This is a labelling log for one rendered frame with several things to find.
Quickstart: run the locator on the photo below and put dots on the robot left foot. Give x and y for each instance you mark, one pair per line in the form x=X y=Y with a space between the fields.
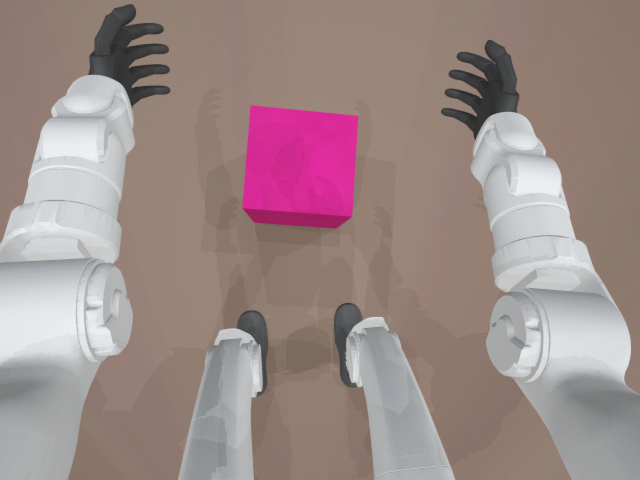
x=253 y=323

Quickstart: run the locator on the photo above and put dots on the robot right hand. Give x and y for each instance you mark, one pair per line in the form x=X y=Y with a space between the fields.
x=499 y=92

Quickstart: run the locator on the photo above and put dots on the left robot upper arm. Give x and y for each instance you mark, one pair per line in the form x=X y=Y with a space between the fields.
x=59 y=319

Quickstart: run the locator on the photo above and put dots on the right robot upper arm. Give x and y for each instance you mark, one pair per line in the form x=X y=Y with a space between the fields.
x=568 y=352

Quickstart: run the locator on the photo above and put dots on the carton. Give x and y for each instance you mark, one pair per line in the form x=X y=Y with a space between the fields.
x=300 y=167

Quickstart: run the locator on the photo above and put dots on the robot left forearm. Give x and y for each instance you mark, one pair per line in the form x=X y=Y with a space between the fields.
x=76 y=180

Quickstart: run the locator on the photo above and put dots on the robot right forearm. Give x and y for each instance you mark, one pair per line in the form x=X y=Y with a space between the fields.
x=535 y=245

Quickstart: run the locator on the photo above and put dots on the robot left hand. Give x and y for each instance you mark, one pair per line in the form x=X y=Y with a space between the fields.
x=112 y=59

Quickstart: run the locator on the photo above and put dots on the left robot thigh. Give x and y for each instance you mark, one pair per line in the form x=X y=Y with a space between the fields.
x=219 y=442

